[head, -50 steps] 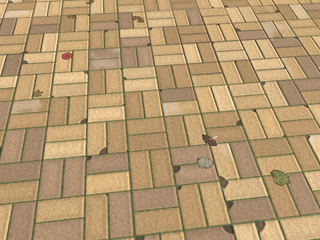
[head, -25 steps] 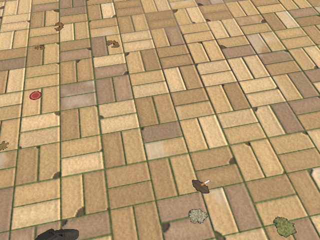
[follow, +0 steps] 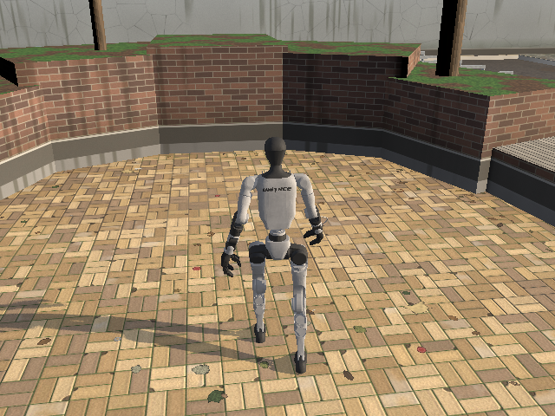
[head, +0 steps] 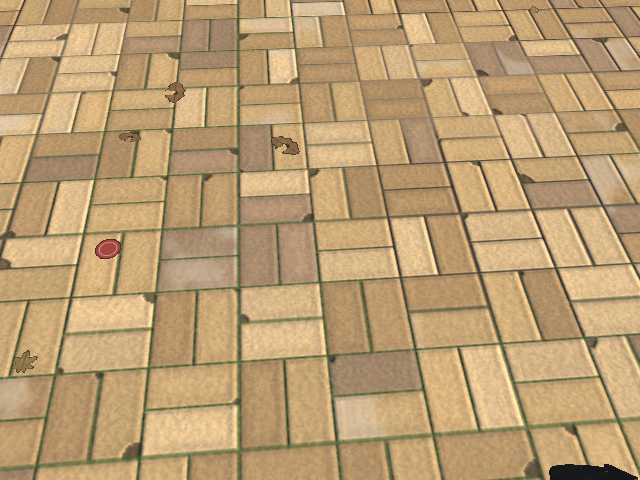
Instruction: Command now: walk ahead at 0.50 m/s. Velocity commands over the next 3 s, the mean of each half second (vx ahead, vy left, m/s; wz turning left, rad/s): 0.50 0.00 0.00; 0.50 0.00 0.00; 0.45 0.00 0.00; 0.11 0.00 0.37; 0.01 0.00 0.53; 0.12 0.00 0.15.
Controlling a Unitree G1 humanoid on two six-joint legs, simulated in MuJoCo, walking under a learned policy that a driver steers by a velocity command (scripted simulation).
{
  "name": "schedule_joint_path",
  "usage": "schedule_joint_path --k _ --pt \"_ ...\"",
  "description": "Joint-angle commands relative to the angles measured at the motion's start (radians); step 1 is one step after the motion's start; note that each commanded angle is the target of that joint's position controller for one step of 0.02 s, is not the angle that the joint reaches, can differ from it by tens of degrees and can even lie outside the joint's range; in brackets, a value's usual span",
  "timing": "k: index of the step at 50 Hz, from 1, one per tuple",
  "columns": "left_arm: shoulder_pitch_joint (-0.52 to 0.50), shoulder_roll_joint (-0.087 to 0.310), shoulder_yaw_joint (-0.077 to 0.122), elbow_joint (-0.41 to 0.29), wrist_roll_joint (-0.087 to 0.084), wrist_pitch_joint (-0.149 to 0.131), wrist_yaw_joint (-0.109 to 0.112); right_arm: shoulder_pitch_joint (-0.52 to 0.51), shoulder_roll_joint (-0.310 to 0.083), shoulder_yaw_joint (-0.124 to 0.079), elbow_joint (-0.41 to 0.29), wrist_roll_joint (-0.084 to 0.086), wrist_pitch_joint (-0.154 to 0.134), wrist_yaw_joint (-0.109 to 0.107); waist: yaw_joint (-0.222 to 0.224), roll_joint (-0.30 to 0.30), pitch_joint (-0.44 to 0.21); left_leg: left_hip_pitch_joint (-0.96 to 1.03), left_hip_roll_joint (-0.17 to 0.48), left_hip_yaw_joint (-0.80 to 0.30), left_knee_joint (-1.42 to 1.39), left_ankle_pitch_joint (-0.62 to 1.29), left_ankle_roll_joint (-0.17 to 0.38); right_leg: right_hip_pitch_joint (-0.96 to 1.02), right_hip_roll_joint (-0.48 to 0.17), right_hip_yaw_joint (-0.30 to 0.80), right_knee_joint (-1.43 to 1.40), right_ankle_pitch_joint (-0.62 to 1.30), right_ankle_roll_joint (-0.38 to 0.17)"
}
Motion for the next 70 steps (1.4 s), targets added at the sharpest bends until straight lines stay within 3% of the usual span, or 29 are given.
schedule_joint_path --k 1,2,3,5,9,16,21,24,26,27,28,29,30,32,33,35,38,43,48,51,53,54,55,56,57,59,61,63,70 --pt "0.088 0.0 -0.024 -0.068 0.012 -0.038 -0.005 0.428 -0.279 -0.085 0.063 -0.003 0.004 -0.009 -0.159 0.278 -0.408 0.896 0.366 -0.706 -0.165 -0.198 0.273 -0.637 0.071 0.082 0.737 -0.13 -0.022" --pt "-0.001 0.109 0.004 -0.08 -0.016 -0.055 -0.012 0.389 -0.201 -0.06 0.057 0.005 0.002 -0.009 -0.177 0.188 -0.304 0.824 0.335 -0.66 -0.206 -0.311 0.23 -0.747 0.011 0.161 0.838 -0.128 -0.041" --pt "-0.078 0.133 0.01 -0.105 -0.032 -0.065 -0.014 0.303 -0.174 -0.051 0.039 0.004 0.001 -0.011 -0.157 0.141 -0.177 0.684 0.307 -0.531 -0.231 -0.276 0.194 -0.786 -0.042 0.129 0.829 -0.031 -0.056" --pt "-0.122 0.118 0.017 -0.108 -0.011 -0.06 -0.004 0.193 -0.123 -0.035 0.019 -0.014 -0.004 -0.009 -0.098 0.073 -0.062 0.441 0.237 -0.363 -0.297 -0.121 0.169 -0.701 -0.117 0.107 0.725 0.122 -0.05" --pt "-0.109 0.059 0.013 -0.105 0.001 -0.022 0.001 0.196 -0.129 -0.036 0.041 -0.013 -0.018 -0.011 -0.05 0.075 -0.029 0.319 0.201 -0.231 -0.384 0.026 0.183 -0.639 -0.148 0.1 0.607 0.226 -0.019" --pt "-0.338 0.027 0.0 -0.173 0.006 -0.032 -0.014 0.305 -0.16 -0.04 0.094 -0.001 -0.007 -0.039 -0.113 0.051 0.029 0.358 0.152 -0.09 -0.415 0.09 0.145 -0.662 -0.106 0.052 0.21 0.555 0.008" --pt "-0.462 0.034 -0.008 -0.222 -0.005 -0.043 -0.041 0.387 -0.171 -0.046 0.145 0.008 0.017 -0.044 -0.143 0.049 0.064 0.518 0.215 -0.096 -0.359 0.123 0.14 -0.691 -0.079 0.051 0.081 0.511 -0.019" --pt "-0.416 0.072 0.003 -0.221 -0.006 -0.05 -0.053 0.367 -0.189 -0.055 0.149 0.011 0.032 -0.05 -0.094 0.074 0.027 0.59 0.243 -0.099 -0.265 0.315 0.115 -0.598 -0.048 0.034 0.048 0.399 -0.059" --pt "-0.179 0.139 0.041 -0.148 0.0 -0.05 -0.045 0.337 -0.175 -0.049 0.139 0.008 0.042 -0.052 0.026 0.071 -0.119 0.532 0.173 -0.042 0.006 0.556 0.074 -0.257 0.006 -0.013 0.025 0.405 -0.108" --pt "0.004 0.209 0.062 -0.107 0.012 -0.048 -0.035 0.35 -0.142 -0.032 0.115 -0.009 0.043 -0.054 0.081 -0.026 -0.266 0.324 0.114 -0.002 0.305 0.31 0.04 0.059 -0.156 0.17 0.065 0.43 -0.17" --pt "0.065 0.28 0.076 -0.083 0.01 -0.042 -0.036 0.474 -0.003 0.007 0.109 -0.012 0.018 -0.04 0.014 -0.291 -0.386 -0.092 -0.086 -0.01 0.659 -0.372 -0.031 0.395 -0.38 0.656 -0.042 0.24 -0.344" --pt "0.055 0.18 0.048 -0.089 -0.003 -0.042 -0.037 0.411 -0.101 -0.013 0.119 0.01 -0.007 -0.035 0.054 -0.211 -0.377 -0.213 -0.056 -0.148 0.786 -0.52 -0.018 0.386 -0.371 0.752 -0.134 0.104 -0.329" --pt "-0.034 0.142 0.035 -0.105 -0.001 -0.046 -0.032 0.314 -0.157 -0.029 0.087 0.037 -0.024 -0.03 0.044 -0.171 -0.224 -0.285 -0.002 -0.137 0.805 -0.445 0.0 0.258 -0.339 0.603 -0.154 0.124 -0.281" --pt "-0.161 0.089 0.019 -0.128 0.016 -0.05 -0.033 0.232 -0.148 -0.034 0.074 0.023 -0.027 -0.041 -0.012 -0.06 -0.08 -0.217 0.084 -0.099 0.695 -0.29 -0.002 -0.016 -0.267 0.401 -0.209 0.301 -0.241" --pt "-0.184 0.065 0.01 -0.128 0.026 -0.054 -0.034 0.251 -0.137 -0.038 0.079 0.015 -0.016 -0.043 -0.047 -0.078 -0.068 -0.15 0.11 -0.107 0.654 -0.25 -0.003 -0.094 -0.24 0.344 -0.236 0.356 -0.229" --pt "-0.18 0.07 0.011 -0.116 0.022 -0.059 -0.037 0.278 -0.091 -0.034 0.086 0.01 0.008 -0.044 -0.074 -0.083 -0.054 -0.098 0.123 -0.099 0.59 -0.227 -0.015 -0.167 -0.225 0.286 -0.286 0.398 -0.237" --pt "-0.144 0.114 0.022 -0.094 0.018 -0.062 -0.023 0.194 -0.085 -0.034 0.055 -0.001 0.022 -0.047 -0.068 -0.059 -0.008 -0.168 0.133 -0.088 0.449 -0.107 -0.047 -0.187 -0.222 0.222 -0.336 0.444 -0.249" --pt "-0.076 0.128 0.023 -0.06 0.006 -0.052 -0.005 0.029 -0.061 -0.023 0.013 0.001 0.012 -0.034 -0.02 -0.059 0.027 -0.138 0.093 -0.044 0.15 0.152 -0.058 -0.171 -0.167 0.104 -0.351 0.459 -0.2" --pt "0.009 0.138 0.028 -0.009 -0.004 -0.031 -0.002 -0.096 -0.069 -0.016 -0.035 0.012 0.003 -0.009 0.015 -0.06 0.061 -0.161 0.067 -0.043 0.021 0.121 -0.034 -0.018 -0.228 0.107 -0.294 0.472 -0.191" --pt "-0.006 0.158 0.037 -0.004 -0.006 -0.015 0.005 -0.057 -0.105 -0.026 -0.037 0.013 -0.005 0.003 -0.031 -0.083 0.031 -0.079 0.039 -0.027 -0.014 0.009 0.005 0.056 -0.261 0.115 -0.204 0.637 -0.164" --pt "-0.037 0.141 0.03 -0.013 -0.005 -0.004 0.006 0.181 -0.17 -0.064 0.036 0.007 -0.006 -0.004 -0.151 -0.074 -0.112 0.258 -0.016 0.022 -0.039 0.008 0.053 0.001 -0.19 0.054 0.066 0.884 -0.123" --pt "-0.025 0.102 0.012 -0.036 0.014 -0.004 0.008 0.364 -0.243 -0.086 0.076 -0.005 -0.004 -0.014 -0.207 0.03 -0.261 0.567 0.147 -0.162 -0.006 0.025 0.114 -0.198 -0.128 0.008 0.371 0.651 -0.088" --pt "0.095 -0.033 -0.026 -0.044 0.016 -0.028 -0.005 0.419 -0.315 -0.1 0.1 -0.003 0.002 -0.011 -0.14 0.301 -0.376 0.888 0.364 -0.643 -0.124 -0.167 0.283 -0.603 0.069 0.015 0.715 -0.01 -0.021" --pt "0.034 0.069 -0.005 -0.033 -0.007 -0.052 -0.011 0.41 -0.213 -0.071 0.094 0.006 0.002 -0.009 -0.178 0.211 -0.366 0.875 0.355 -0.733 -0.21 -0.306 0.269 -0.722 0.033 0.153 0.843 -0.137 -0.034" --pt "-0.061 0.124 0.01 -0.063 -0.033 -0.068 -0.015 0.324 -0.174 -0.058 0.077 0.005 -0.003 -0.013 -0.168 0.165 -0.219 0.753 0.322 -0.589 -0.225 -0.281 0.222 -0.791 -0.019 0.144 0.864 -0.06 -0.053" --pt "-0.138 0.114 0.015 -0.074 -0.017 -0.07 -0.003 0.199 -0.122 -0.042 0.053 -0.012 -0.008 -0.011 -0.114 0.058 -0.083 0.491 0.25 -0.388 -0.276 -0.094 0.184 -0.724 -0.104 0.106 0.759 0.096 -0.05" --pt "-0.103 0.078 0.017 -0.065 -0.007 -0.046 -0.001 0.176 -0.094 -0.033 0.058 -0.022 -0.014 -0.008 -0.065 0.083 -0.066 0.374 0.213 -0.302 -0.33 -0.014 0.174 -0.62 -0.135 0.113 0.688 0.157 -0.045" --pt "-0.114 0.049 0.014 -0.07 -0.002 -0.027 0.001 0.197 -0.117 -0.038 0.072 -0.013 -0.019 -0.012 -0.052 0.071 -0.04 0.329 0.21 -0.25 -0.371 0.029 0.188 -0.623 -0.146 0.102 0.616 0.187 -0.029" --pt "-0.332 0.015 0.0 -0.134 0.014 -0.032 -0.011 0.274 -0.144 -0.039 0.118 -0.011 -0.004 -0.043 -0.096 0.052 0.023 0.303 0.129 -0.047 -0.369 0.309 0.134 -0.587 -0.085 0.035 0.191 0.54 0.006"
